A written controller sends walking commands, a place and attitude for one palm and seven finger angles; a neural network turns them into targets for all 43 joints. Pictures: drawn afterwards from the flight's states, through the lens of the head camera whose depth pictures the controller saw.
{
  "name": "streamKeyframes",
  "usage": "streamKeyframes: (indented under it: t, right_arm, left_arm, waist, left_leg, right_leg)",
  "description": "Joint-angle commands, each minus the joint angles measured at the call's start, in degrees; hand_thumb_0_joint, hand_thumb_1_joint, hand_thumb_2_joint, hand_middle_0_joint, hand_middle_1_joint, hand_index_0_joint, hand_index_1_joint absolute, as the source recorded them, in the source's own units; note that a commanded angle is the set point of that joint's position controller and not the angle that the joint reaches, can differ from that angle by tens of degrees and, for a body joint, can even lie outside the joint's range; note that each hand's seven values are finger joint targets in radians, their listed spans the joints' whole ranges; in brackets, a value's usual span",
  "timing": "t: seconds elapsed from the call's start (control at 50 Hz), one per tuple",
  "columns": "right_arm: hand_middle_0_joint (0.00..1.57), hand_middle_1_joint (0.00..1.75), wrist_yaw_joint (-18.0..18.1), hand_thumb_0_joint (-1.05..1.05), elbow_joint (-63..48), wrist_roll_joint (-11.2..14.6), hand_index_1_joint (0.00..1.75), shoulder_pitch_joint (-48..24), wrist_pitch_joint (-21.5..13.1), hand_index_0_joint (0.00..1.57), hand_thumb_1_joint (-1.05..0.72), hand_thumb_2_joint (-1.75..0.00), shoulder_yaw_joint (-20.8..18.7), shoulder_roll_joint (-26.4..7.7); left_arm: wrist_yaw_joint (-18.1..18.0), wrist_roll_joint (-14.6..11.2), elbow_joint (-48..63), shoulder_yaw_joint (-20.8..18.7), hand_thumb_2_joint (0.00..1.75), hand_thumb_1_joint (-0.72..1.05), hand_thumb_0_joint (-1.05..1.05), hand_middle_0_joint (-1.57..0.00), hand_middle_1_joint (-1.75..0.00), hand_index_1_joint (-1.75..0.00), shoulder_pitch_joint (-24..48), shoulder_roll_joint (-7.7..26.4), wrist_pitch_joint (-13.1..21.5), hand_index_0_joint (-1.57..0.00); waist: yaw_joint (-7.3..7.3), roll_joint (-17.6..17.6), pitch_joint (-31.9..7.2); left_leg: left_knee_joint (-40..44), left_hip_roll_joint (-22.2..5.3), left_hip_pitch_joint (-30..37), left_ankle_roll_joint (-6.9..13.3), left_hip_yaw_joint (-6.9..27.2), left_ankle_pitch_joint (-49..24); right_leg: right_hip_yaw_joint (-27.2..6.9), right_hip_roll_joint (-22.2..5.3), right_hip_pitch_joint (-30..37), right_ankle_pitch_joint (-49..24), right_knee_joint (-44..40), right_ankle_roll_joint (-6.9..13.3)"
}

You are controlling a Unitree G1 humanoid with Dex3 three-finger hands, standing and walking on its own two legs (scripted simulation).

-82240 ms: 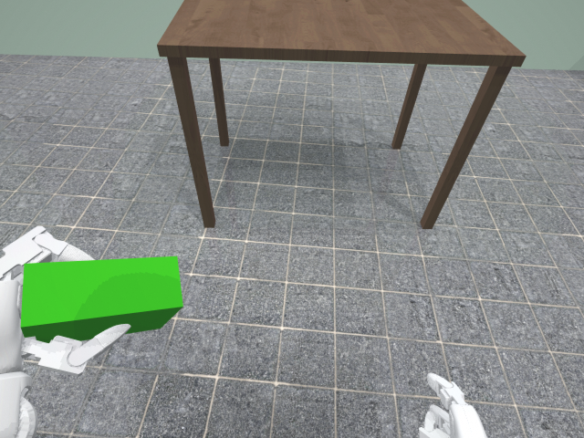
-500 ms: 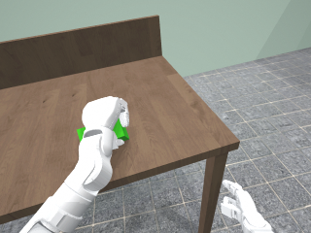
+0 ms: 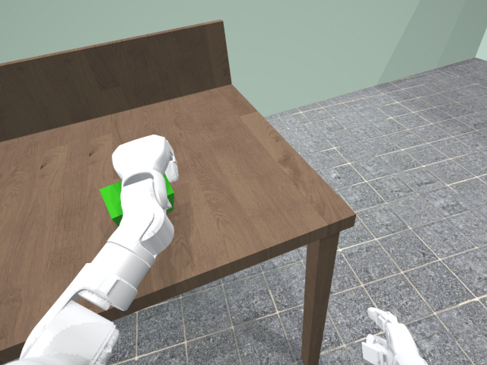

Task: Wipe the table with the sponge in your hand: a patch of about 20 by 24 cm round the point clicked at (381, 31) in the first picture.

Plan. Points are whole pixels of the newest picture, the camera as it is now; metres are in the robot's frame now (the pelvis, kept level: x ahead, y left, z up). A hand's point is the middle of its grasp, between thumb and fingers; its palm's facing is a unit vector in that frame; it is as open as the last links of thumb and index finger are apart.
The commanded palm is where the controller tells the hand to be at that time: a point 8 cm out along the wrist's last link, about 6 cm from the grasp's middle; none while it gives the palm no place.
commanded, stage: wipe forward along the third lane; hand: left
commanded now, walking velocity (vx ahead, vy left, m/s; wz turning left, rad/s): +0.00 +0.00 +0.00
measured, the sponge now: (142, 204) +0.38 +0.23 +0.10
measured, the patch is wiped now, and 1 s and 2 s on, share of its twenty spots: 0.80 0.90 0.90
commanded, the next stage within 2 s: wipe back along the third lane in 1.12 s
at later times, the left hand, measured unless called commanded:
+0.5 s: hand (147, 165) +0.42 +0.21 +0.17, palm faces +0.01 -0.01 -1.00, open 7.4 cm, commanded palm +0.40 +0.22 +0.19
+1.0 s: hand (141, 152) +0.46 +0.24 +0.17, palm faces -0.02 -0.01 -1.00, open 7.3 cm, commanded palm +0.44 +0.24 +0.19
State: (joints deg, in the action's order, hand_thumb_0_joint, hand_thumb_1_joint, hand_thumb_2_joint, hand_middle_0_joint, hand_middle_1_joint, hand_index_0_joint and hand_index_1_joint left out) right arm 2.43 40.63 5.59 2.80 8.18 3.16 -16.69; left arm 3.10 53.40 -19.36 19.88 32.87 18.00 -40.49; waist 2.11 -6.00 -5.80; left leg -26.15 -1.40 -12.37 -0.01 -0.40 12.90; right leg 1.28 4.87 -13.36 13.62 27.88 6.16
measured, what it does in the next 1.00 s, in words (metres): stands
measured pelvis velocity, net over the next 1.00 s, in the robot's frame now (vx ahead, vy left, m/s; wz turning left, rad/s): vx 0.01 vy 0.03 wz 0.01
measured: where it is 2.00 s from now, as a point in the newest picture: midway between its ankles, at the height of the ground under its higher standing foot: outside the picture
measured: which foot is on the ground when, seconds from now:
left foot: down 0.00-1.00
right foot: down 0.00-1.00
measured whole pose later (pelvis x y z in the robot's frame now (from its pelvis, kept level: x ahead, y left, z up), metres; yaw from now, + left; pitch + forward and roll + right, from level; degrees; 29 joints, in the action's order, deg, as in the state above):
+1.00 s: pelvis +0.01 +0.03 +0.00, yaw +1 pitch +5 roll +0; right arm 3.6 43.2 4.9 10.3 5.9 1.9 -15.7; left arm 1.4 55.6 -53.4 14.6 54.8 19.9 -26.1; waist -0.9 -4.0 -7.2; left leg -25.2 0.2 -18.3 0.3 -0.2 12.4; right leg 1.1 3.2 -18.3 12.5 25.3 3.6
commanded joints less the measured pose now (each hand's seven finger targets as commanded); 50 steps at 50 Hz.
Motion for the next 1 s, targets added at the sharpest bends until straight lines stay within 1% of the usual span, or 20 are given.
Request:
streamKeyframes:
  t: [0.0, 0.04, 0.1, 0.14, 0.16, 0.2, 0.24, 0.26, 0.32, 0.34, 0.36, 0.44, 0.52, 0.54, 0.58, 0.74, 0.82, 0.92, 0.94, 0.98]
  right_arm:
    - [0.20, 0.30, 0.4, 0.00, -10.0, 0.1, 0.30, -13.8, -3.5, 0.20, -0.90, -0.90, -1.4, -4.4]
    - [0.20, 0.30, 0.5, 0.00, -10.0, -0.2, 0.30, -13.4, -3.4, 0.20, -0.90, -0.90, -1.3, -4.8]
    - [0.20, 0.30, 0.8, 0.00, -9.9, -0.2, 0.30, -12.0, -3.5, 0.20, -0.90, -0.90, -1.5, -4.8]
    - [0.20, 0.30, 0.9, 0.00, -9.8, -0.4, 0.30, -11.4, -3.5, 0.20, -0.90, -0.90, -1.5, -5.1]
    - [0.20, 0.30, 1.1, 0.00, -10.2, -0.3, 0.30, -11.2, -3.5, 0.20, -0.90, -0.90, -1.5, -4.9]
    - [0.20, 0.30, 1.3, 0.00, -9.6, -0.1, 0.30, -10.1, -3.5, 0.20, -0.90, -0.90, -1.5, -5.0]
    - [0.20, 0.30, 1.5, 0.00, -9.4, -0.4, 0.30, -9.7, -3.5, 0.20, -0.90, -0.90, -1.6, -5.3]
    - [0.20, 0.30, 1.6, 0.00, -9.5, -0.4, 0.30, -9.2, -3.5, 0.20, -0.90, -0.90, -1.7, -5.1]
    - [0.20, 0.30, 1.7, 0.00, -8.9, -0.2, 0.30, -7.8, -3.8, 0.20, -0.90, -0.90, -1.9, -5.2]
    - [0.20, 0.30, 1.8, 0.00, -8.8, -0.3, 0.30, -7.8, -3.7, 0.20, -0.90, -0.90, -1.8, -5.4]
    - [0.20, 0.30, 1.9, 0.00, -9.2, -0.3, 0.30, -7.4, -3.8, 0.20, -0.90, -0.90, -1.9, -5.2]
    - [0.20, 0.30, 2.0, 0.00, -8.2, -0.2, 0.30, -6.0, -4.1, 0.20, -0.90, -0.90, -1.9, -5.4]
    - [0.20, 0.30, 1.8, 0.00, -7.8, -0.2, 0.30, -3.9, -4.3, 0.20, -0.90, -0.90, -2.6, -5.5]
    - [0.20, 0.30, 1.8, 0.00, -8.2, -0.4, 0.30, -4.3, -4.3, 0.20, -0.90, -0.90, -2.4, -5.5]
    - [0.20, 0.30, 1.9, 0.00, -7.7, -0.2, 0.30, -3.4, -4.3, 0.20, -0.90, -0.90, -2.7, -5.5]
    - [0.20, 0.30, 2.1, 0.00, -5.8, -0.4, 0.30, -1.5, -4.9, 0.20, -0.90, -0.90, -2.6, -5.6]
    - [0.20, 0.30, 1.7, 0.00, -5.3, -0.5, 0.30, 0.4, -4.6, 0.20, -0.90, -0.90, -3.2, -5.7]
    - [0.20, 0.30, 1.6, 0.00, -4.9, -0.6, 0.30, 1.3, -4.6, 0.20, -0.90, -0.90, -3.4, -5.9]
    - [0.20, 0.30, 1.7, 0.00, -4.9, -0.8, 0.30, 1.0, -4.5, 0.20, -0.90, -0.90, -3.1, -6.0]
    - [0.20, 0.30, 1.6, 0.00, -4.8, -0.8, 0.30, 1.6, -4.5, 0.20, -0.90, -0.90, -3.5, -5.8]
  left_arm:
    - [0.5, 1.9, -3.2, -4.0, 1.30, 0.10, 0.00, -1.20, -1.60, -1.60, 17.1, 9.7, -0.5, -1.20]
    - [0.8, 1.6, -4.2, -7.8, 1.30, 0.10, 0.00, -1.20, -1.60, -1.60, 15.5, 13.3, 0.2, -1.20]
    - [1.3, 1.1, -6.8, -5.7, 1.30, 0.10, 0.00, -1.20, -1.60, -1.60, 16.1, 10.8, 1.6, -1.20]
    - [1.5, 1.7, -7.6, -8.8, 1.30, 0.10, 0.00, -1.20, -1.60, -1.60, 16.0, 14.4, 2.9, -1.20]
    - [1.5, 1.5, -8.1, -5.8, 1.30, 0.10, 0.00, -1.20, -1.60, -1.60, 16.8, 11.1, 3.3, -1.20]
    - [1.6, 1.8, -10.3, -5.1, 1.30, 0.10, 0.00, -1.20, -1.60, -1.60, 19.9, 10.7, 4.1, -1.20]
    - [1.3, 2.2, -11.1, -9.0, 1.30, 0.10, 0.00, -1.20, -1.60, -1.60, 20.2, 15.2, 5.0, -1.20]
    - [1.2, 2.0, -11.7, -6.3, 1.30, 0.10, 0.00, -1.20, -1.60, -1.60, 21.8, 12.2, 5.3, -1.20]
    - [0.9, 1.8, -14.3, -6.4, 1.30, 0.10, 0.00, -1.20, -1.60, -1.60, 23.9, 12.0, 6.5, -1.20]
    - [0.7, 1.9, -14.4, -9.5, 1.30, 0.10, 0.00, -1.20, -1.60, -1.60, 24.0, 15.7, 7.0, -1.20]
    - [0.7, 1.7, -14.8, -6.0, 1.30, 0.10, 0.00, -1.20, -1.60, -1.60, 25.7, 11.8, 7.4, -1.20]
    - [0.4, 1.7, -18.0, -7.9, 1.30, 0.10, 0.00, -1.20, -1.60, -1.60, 29.2, 14.1, 8.8, -1.20]
    - [-0.2, 1.9, -20.1, -6.3, 1.30, 0.10, 0.00, -1.20, -1.60, -1.60, 29.2, 11.0, 10.6, -1.20]
    - [-0.3, 1.5, -19.1, -8.6, 1.30, 0.10, 0.00, -1.20, -1.60, -1.60, 28.9, 13.4, 11.2, -1.20]
    - [-0.6, 1.7, -21.3, -5.9, 1.30, 0.10, 0.00, -1.20, -1.60, -1.60, 30.8, 10.3, 11.7, -1.20]
    - [-1.9, 1.8, -26.3, -8.5, 1.30, 0.10, 0.00, -1.20, -1.60, -1.60, 38.7, 13.9, 13.3, -1.20]
    - [-2.6, 3.2, -29.3, -6.7, 1.30, 0.10, 0.00, -1.20, -1.60, -1.60, 38.6, 10.9, 13.8, -1.20]
    - [-2.9, 2.7, -31.3, -7.4, 1.30, 0.10, 0.00, -1.20, -1.60, -1.60, 40.2, 11.4, 14.3, -1.20]
    - [-2.8, 2.6, -31.1, -9.6, 1.30, 0.10, 0.00, -1.20, -1.60, -1.60, 40.0, 14.0, 14.6, -1.20]
    - [-3.1, 3.0, -32.1, -7.4, 1.30, 0.10, 0.00, -1.20, -1.60, -1.60, 40.2, 10.9, 14.7, -1.20]
  waist:
    - [0.91, 12.3, -6.0]
    - [1.65, 12.1, -7.2]
    - [0.40, 14.3, -6.5]
    - [0.87, 13.2, -6.6]
    - [0.28, 13.4, -6.0]
    - [-0.50, 13.3, -5.0]
    - [0.28, 12.1, -5.9]
    - [-0.43, 12.1, -6.7]
    - [-0.84, 12.9, -7.1]
    - [-0.17, 11.9, -7.9]
    - [-0.96, 12.5, -8.3]
    - [-1.13, 12.0, -7.6]
    - [-1.57, 12.4, -10.7]
    - [-0.84, 12.6, -11.5]
    - [-2.08, 13.9, -9.7]
    - [-2.37, 12.5, -9.9]
    - [-3.21, 11.3, -11.2]
    - [-3.77, 12.9, -10.7]
    - [-2.88, 12.2, -10.9]
    - [-3.64, 11.6, -11.1]
  left_leg:
    - [0.9, 3.3, -4.4, 2.2, -1.5, -3.3]
    - [0.9, 3.4, -4.7, 2.1, -1.0, -3.9]
    - [0.0, 3.3, -5.8, 2.2, -1.6, -3.5]
    - [0.3, 3.2, -5.7, 2.1, -0.8, -3.4]
    - [0.2, 3.3, -6.0, 2.3, -1.4, -3.2]
    - [0.3, 3.1, -6.0, 2.2, -1.4, -2.4]
    - [0.6, 3.1, -6.2, 2.1, -0.5, -2.8]
    - [0.5, 3.2, -6.0, 2.3, -1.2, -3.0]
    - [0.4, 3.2, -6.2, 2.3, -1.3, -2.8]
    - [1.0, 2.9, -6.2, 2.1, -0.5, -2.9]
    - [0.8, 3.2, -6.0, 2.4, -1.2, -3.4]
    - [1.4, 2.8, -6.5, 2.3, -0.5, -2.3]
    - [0.8, 3.2, -5.4, 2.6, -1.3, -4.2]
    - [1.2, 3.0, -5.8, 2.6, -0.5, -4.4]
    - [1.4, 3.2, -5.6, 2.8, -1.3, -3.4]
    - [2.6, 2.9, -5.8, 2.7, -0.5, -2.7]
    - [2.3, 3.1, -5.1, 2.6, -1.1, -4.0]
    - [2.5, 3.0, -5.4, 2.8, -1.1, -4.1]
    - [3.1, 2.6, -5.8, 2.7, -0.3, -4.7]
    - [2.6, 2.8, -4.7, 2.8, -0.8, -5.7]
  right_leg:
    - [-8.1, -6.1, 5.2, -3.7, -7.9, -4.1]
    - [-9.3, -5.9, 6.5, -5.5, -7.8, -3.9]
    - [-9.0, -6.5, 6.5, -7.6, -7.6, -4.7]
    - [-10.3, -6.1, 5.7, -6.4, -8.0, -4.2]
    - [-8.9, -6.4, 5.4, -6.0, -7.8, -4.6]
    - [-8.5, -6.4, 3.6, -4.5, -8.4, -4.6]
    - [-9.9, -6.0, 4.0, -4.7, -8.3, -4.1]
    - [-8.3, -6.3, 4.5, -5.3, -7.8, -4.4]
    - [-8.0, -6.3, 4.0, -6.0, -7.8, -4.6]
    - [-8.6, -6.0, 4.3, -5.9, -7.9, -4.2]
    - [-7.4, -6.3, 4.8, -7.1, -7.4, -4.5]
    - [-7.8, -6.1, 3.0, -5.0, -8.2, -4.3]
    - [-6.1, -6.0, 4.3, -10.1, -6.9, -4.5]
    - [-6.7, -6.0, 5.2, -10.7, -7.0, -4.2]
    - [-5.4, -5.8, 3.4, -9.3, -7.4, -4.8]
    - [-5.1, -5.4, 2.1, -6.5, -8.0, -4.4]
    - [-3.8, -5.2, 2.3, -9.6, -7.1, -4.4]
    - [-3.5, -5.1, 2.1, -10.4, -7.4, -4.6]
    - [-3.4, -4.8, 2.1, -10.4, -7.3, -4.0]
    - [-2.7, -4.8, 1.6, -11.8, -6.8, -4.2]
